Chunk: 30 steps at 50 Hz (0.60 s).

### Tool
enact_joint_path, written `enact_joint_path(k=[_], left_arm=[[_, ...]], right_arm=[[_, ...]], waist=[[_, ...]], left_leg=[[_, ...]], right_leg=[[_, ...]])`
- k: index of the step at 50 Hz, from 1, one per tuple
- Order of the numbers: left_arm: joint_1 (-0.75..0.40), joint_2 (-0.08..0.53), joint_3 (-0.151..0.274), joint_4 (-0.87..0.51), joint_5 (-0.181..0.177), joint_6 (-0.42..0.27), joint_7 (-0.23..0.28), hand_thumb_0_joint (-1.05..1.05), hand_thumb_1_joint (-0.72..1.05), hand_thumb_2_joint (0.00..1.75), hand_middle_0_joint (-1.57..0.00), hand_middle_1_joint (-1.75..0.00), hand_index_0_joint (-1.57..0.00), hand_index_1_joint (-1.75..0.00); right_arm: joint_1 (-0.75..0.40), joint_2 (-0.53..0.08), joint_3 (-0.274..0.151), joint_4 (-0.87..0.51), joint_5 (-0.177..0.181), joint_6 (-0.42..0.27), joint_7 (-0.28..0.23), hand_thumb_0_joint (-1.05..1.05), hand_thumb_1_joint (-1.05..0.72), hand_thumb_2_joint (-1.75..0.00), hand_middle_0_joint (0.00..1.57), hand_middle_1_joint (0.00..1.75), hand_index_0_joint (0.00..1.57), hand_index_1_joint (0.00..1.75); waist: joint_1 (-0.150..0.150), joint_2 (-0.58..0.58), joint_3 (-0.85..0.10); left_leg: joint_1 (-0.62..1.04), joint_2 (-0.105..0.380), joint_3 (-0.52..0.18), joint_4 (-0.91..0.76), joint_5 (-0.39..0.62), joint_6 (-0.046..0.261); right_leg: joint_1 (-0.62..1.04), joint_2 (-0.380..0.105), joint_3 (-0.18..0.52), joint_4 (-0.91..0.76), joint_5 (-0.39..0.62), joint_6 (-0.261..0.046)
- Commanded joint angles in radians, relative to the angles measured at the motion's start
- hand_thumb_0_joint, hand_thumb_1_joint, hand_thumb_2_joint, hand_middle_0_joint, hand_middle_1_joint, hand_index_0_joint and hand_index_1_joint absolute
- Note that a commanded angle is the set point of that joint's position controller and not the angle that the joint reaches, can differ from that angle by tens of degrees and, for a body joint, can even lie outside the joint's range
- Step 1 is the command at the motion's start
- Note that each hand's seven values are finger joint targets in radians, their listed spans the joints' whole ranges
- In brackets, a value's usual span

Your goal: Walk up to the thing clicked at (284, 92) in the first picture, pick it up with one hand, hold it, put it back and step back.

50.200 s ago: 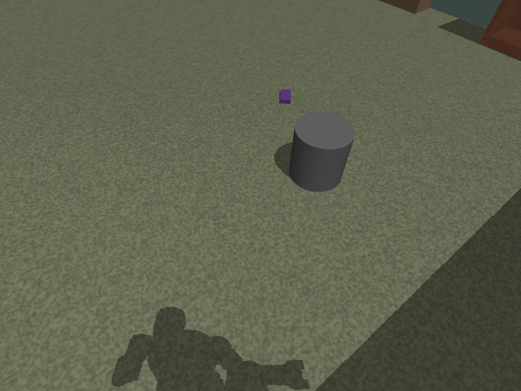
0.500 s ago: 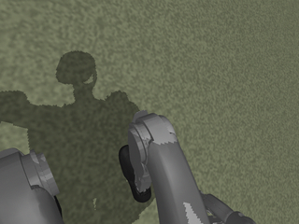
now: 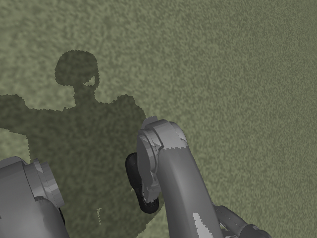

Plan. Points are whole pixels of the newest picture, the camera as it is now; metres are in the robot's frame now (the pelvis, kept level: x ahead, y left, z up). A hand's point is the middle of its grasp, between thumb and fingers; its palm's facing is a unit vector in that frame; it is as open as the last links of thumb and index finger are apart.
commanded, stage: open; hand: left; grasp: from above
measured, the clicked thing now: out of the picture +0.42 +0.34 -0.28
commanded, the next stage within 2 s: withdraw in 0.06 s
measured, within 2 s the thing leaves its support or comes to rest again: neither
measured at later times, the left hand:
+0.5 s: hand out of the picture +0.44 +0.36 -0.19, palm faces -0.29 -0.14 -0.95, open 14.0 cm
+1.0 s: hand out of the picture +0.40 +0.35 -0.14, palm faces -0.48 -0.14 -0.86, open 13.7 cm
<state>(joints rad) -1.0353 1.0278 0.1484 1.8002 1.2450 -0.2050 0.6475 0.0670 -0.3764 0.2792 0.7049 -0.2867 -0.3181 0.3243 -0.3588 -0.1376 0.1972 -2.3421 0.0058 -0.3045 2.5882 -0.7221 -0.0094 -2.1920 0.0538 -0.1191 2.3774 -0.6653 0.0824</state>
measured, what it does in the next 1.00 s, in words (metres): stands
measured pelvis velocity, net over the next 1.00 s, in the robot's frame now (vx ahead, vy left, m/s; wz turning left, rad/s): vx -0.01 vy -0.02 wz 0.11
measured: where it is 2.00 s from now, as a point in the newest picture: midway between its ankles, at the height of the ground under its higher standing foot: (105, 215)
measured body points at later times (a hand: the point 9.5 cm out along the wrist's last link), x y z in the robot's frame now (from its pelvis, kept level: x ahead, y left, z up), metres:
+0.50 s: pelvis +0.01 +0.00 +0.01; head +0.25 +0.13 +0.36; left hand +0.45 +0.36 -0.14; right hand +0.08 -0.26 -0.05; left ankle +0.06 +0.13 -0.26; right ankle +0.12 -0.14 -0.26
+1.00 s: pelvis -0.01 -0.02 +0.03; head +0.21 +0.10 +0.41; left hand +0.42 +0.35 -0.09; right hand +0.10 -0.29 -0.05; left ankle +0.06 +0.12 -0.26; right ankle +0.12 -0.14 -0.26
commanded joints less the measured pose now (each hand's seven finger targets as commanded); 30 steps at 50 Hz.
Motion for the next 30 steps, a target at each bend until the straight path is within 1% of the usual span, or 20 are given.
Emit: enact_joint_path(k=[1,2,6,7,8,10,12,13,15,17,19,20,22,23,25,26,27,28,29,30], left_arm=[[-0.244,0.203,-0.005,-0.124,-0.009,-0.022,0.040,0.00,-0.53,1.00,-0.08,-0.96,-0.05,-0.99],[-0.220,0.212,-0.003,-0.081,0.000,-0.017,0.037,0.00,-0.53,1.00,-0.08,-0.97,-0.05,-1.00],[-0.226,0.214,0.000,-0.088,0.005,-0.027,0.044,0.00,-0.51,0.99,-0.06,-0.99,-0.05,-1.01],[-0.244,0.207,-0.012,-0.116,0.005,-0.029,0.047,0.00,-0.51,0.99,-0.06,-0.99,-0.05,-1.00],[-0.223,0.233,0.012,-0.091,0.004,-0.026,0.055,0.00,-0.51,0.99,-0.06,-1.00,-0.05,-1.01],[-0.218,0.222,0.001,-0.083,0.005,-0.028,0.057,0.00,-0.51,0.98,-0.07,-1.01,-0.08,-1.00],[-0.234,0.239,0.007,-0.120,0.011,-0.029,0.052,0.00,-0.49,0.96,-0.07,-1.00,-0.09,-0.98],[-0.229,0.249,0.012,-0.144,0.012,-0.026,0.048,0.00,-0.49,0.97,-0.07,-1.00,-0.09,-0.98],[-0.219,0.275,0.040,-0.237,0.009,-0.024,0.046,0.00,-0.50,0.97,-0.08,-0.99,-0.09,-0.98],[-0.230,0.277,0.039,-0.318,0.013,-0.016,0.029,0.00,-0.52,0.98,-0.07,-0.99,-0.08,-0.99],[-0.179,0.272,0.065,-0.455,-0.005,-0.007,0.004,0.00,-0.52,0.99,-0.08,-0.99,-0.07,-0.99],[-0.134,0.238,0.061,-0.509,-0.022,0.000,-0.011,0.00,-0.53,1.00,-0.08,-0.99,-0.07,-1.00],[-0.067,0.178,0.044,-0.574,-0.043,0.021,-0.048,0.00,-0.53,1.00,-0.07,-0.99,-0.07,-1.00],[-0.070,0.151,0.025,-0.582,-0.043,0.033,-0.071,0.00,-0.53,1.01,-0.07,-0.99,-0.06,-1.00],[-0.088,0.127,0.024,-0.636,-0.049,0.062,-0.119,0.00,-0.52,1.01,-0.07,-1.00,-0.06,-1.01],[-0.063,0.095,0.005,-0.606,-0.055,0.078,-0.148,0.00,-0.50,1.00,-0.07,-1.01,-0.07,-1.01],[-0.086,0.049,-0.018,-0.618,-0.070,0.085,-0.174,0.00,-0.50,1.00,-0.08,-1.00,-0.07,-1.01],[-0.043,-0.027,-0.051,-0.568,-0.082,0.099,-0.202,0.00,-0.49,1.00,-0.09,-1.01,-0.08,-1.01],[-0.080,-0.071,-0.079,-0.605,-0.100,0.099,-0.230,0.00,-0.48,1.00,-0.08,-1.01,-0.08,-1.01],[-0.077,-0.117,-0.103,-0.586,-0.111,0.102,-0.260,0.00,-0.48,1.00,-0.08,-1.01,-0.08,-1.01]], right_arm=[[0.173,-0.342,-0.100,0.018,0.005,0.005,-0.008,0.00,-0.88,-0.90,0.20,0.30,0.20,0.30],[0.171,-0.340,-0.096,0.017,0.006,0.003,-0.008,0.00,-0.88,-0.90,0.20,0.30,0.20,0.30],[0.178,-0.337,-0.095,0.017,0.004,0.003,-0.010,0.00,-0.88,-0.90,0.20,0.30,0.20,0.30],[0.171,-0.343,-0.098,0.010,0.002,0.002,-0.010,0.00,-0.88,-0.90,0.20,0.30,0.20,0.30],[0.167,-0.334,-0.089,0.018,0.007,0.005,-0.015,0.00,-0.88,-0.90,0.20,0.30,0.20,0.30],[0.169,-0.342,-0.093,0.010,0.004,0.003,-0.015,0.00,-0.90,-0.90,0.20,0.30,0.20,0.30],[0.176,-0.342,-0.100,0.016,0.003,-0.001,-0.012,0.00,-0.90,-0.90,0.20,0.30,0.20,0.30],[0.174,-0.343,-0.105,0.010,0.005,0.000,-0.013,0.00,-0.90,-0.90,0.20,0.30,0.20,0.30],[0.162,-0.335,-0.114,0.008,0.012,0.005,-0.016,0.00,-0.90,-0.90,0.20,0.30,0.20,0.30],[0.161,-0.322,-0.126,0.012,0.019,0.007,-0.014,0.00,-0.90,-0.90,0.20,0.30,0.20,0.30],[0.162,-0.303,-0.153,0.011,0.034,0.023,-0.012,0.00,-0.90,-0.90,0.20,0.30,0.20,0.30],[0.154,-0.291,-0.168,0.011,0.046,0.034,-0.012,0.00,-0.90,-0.90,0.20,0.30,0.20,0.30],[0.142,-0.279,-0.198,0.012,0.070,0.064,-0.011,0.00,-0.90,-0.90,0.20,0.30,0.20,0.30],[0.152,-0.266,-0.213,0.021,0.085,0.080,-0.009,0.00,-0.90,-0.90,0.20,0.30,0.20,0.30],[0.173,-0.256,-0.246,0.018,0.112,0.116,-0.013,0.00,-0.90,-0.90,0.20,0.30,0.20,0.30],[0.174,-0.247,-0.256,0.014,0.127,0.134,-0.014,0.00,-0.90,-0.90,0.20,0.30,0.20,0.30],[0.191,-0.237,-0.261,0.010,0.135,0.147,-0.017,0.00,-0.90,-0.90,0.20,0.30,0.20,0.30],[0.201,-0.226,-0.268,0.006,0.143,0.163,-0.020,0.00,-0.90,-0.90,0.20,0.30,0.20,0.30],[0.220,-0.221,-0.278,0.005,0.149,0.174,-0.024,0.00,-0.90,-0.90,0.20,0.30,0.20,0.30],[0.234,-0.219,-0.289,0.004,0.156,0.183,-0.032,0.00,-0.89,-0.90,0.20,0.30,0.20,0.30]], waist=[[-0.072,0.545,-0.617],[-0.075,0.537,-0.600],[-0.077,0.532,-0.604],[-0.077,0.530,-0.605],[-0.069,0.507,-0.605],[-0.077,0.501,-0.590],[-0.065,0.538,-0.604],[-0.056,0.563,-0.633],[-0.019,0.609,-0.706],[-0.009,0.666,-0.758],[0.048,0.739,-0.877],[0.078,0.784,-0.933],[0.109,0.796,-0.965],[0.107,0.769,-0.933],[0.125,0.706,-0.925],[0.126,0.658,-0.901],[0.114,0.614,-0.872],[0.107,0.542,-0.833],[0.089,0.508,-0.817],[0.080,0.450,-0.795]], left_leg=[[0.523,0.043,0.111,-0.308,0.226,-0.008],[0.523,0.043,0.113,-0.301,0.214,-0.007],[0.523,0.042,0.117,-0.297,0.204,-0.005],[0.514,0.042,0.119,-0.292,0.202,-0.002],[0.505,0.044,0.116,-0.294,0.199,-0.002],[0.493,0.041,0.121,-0.290,0.187,-0.001],[0.517,0.041,0.121,-0.295,0.203,-0.005],[0.553,0.044,0.122,-0.302,0.222,-0.010],[0.588,0.042,0.123,-0.313,0.258,-0.016],[0.621,0.040,0.140,-0.308,0.281,-0.018],[0.682,0.036,0.151,-0.330,0.329,-0.026],[0.717,0.034,0.157,-0.350,0.352,-0.032],[0.720,0.031,0.167,-0.376,0.371,-0.033],[0.676,0.029,0.177,-0.372,0.350,-0.026],[0.612,0.020,0.200,-0.380,0.322,-0.011],[0.576,0.020,0.205,-0.383,0.300,-0.002],[0.532,0.018,0.208,-0.396,0.253,0.007],[0.505,0.016,0.207,-0.410,0.225,0.014],[0.487,0.011,0.202,-0.433,0.190,0.020],[0.495,0.010,0.192,-0.455,0.162,0.023]], right_leg=[[0.289,0.023,-0.173,-0.163,0.258,-0.088],[0.279,0.022,-0.174,-0.154,0.253,-0.088],[0.281,0.023,-0.173,-0.165,0.243,-0.085],[0.281,0.024,-0.170,-0.172,0.246,-0.083],[0.295,0.024,-0.168,-0.179,0.245,-0.082],[0.290,0.021,-0.167,-0.176,0.236,-0.080],[0.278,0.019,-0.167,-0.162,0.241,-0.082],[0.290,0.023,-0.166,-0.162,0.256,-0.086],[0.315,0.021,-0.164,-0.163,0.280,-0.090],[0.326,0.016,-0.155,-0.155,0.300,-0.094],[0.336,0.015,-0.145,-0.152,0.323,-0.103],[0.334,0.013,-0.139,-0.153,0.328,-0.111],[0.298,0.012,-0.129,-0.159,0.329,-0.117],[0.269,0.010,-0.120,-0.167,0.320,-0.116],[0.255,0.008,-0.097,-0.199,0.310,-0.115],[0.242,0.010,-0.087,-0.214,0.294,-0.114],[0.230,0.008,-0.082,-0.230,0.264,-0.112],[0.233,0.009,-0.078,-0.253,0.248,-0.110],[0.232,0.006,-0.076,-0.272,0.219,-0.112],[0.229,0.004,-0.076,-0.293,0.198,-0.112]])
